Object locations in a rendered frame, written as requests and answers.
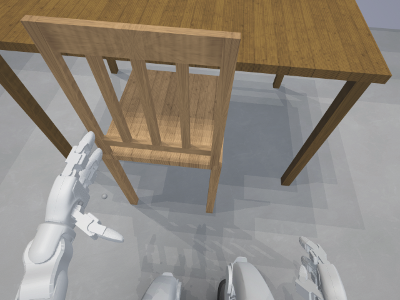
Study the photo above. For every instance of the robot left forearm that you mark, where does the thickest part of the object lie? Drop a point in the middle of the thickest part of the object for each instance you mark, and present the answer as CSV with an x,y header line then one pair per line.
x,y
46,259

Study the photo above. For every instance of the left robot thigh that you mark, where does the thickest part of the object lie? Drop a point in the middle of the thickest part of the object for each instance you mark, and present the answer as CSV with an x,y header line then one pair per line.
x,y
163,288

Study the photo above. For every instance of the robot left hand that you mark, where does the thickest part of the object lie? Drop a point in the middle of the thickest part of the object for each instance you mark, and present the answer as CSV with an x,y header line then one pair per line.
x,y
71,186

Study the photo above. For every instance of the robot right shin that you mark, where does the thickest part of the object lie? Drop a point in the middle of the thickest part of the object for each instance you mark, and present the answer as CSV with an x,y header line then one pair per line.
x,y
226,295

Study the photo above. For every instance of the chair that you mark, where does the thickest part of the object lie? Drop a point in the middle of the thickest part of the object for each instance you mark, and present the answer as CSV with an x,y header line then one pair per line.
x,y
163,117

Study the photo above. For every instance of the table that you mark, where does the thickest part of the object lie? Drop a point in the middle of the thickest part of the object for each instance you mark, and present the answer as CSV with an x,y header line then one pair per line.
x,y
326,39

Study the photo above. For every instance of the robot right hand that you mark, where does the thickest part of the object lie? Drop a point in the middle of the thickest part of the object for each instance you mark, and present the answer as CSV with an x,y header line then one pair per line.
x,y
327,284

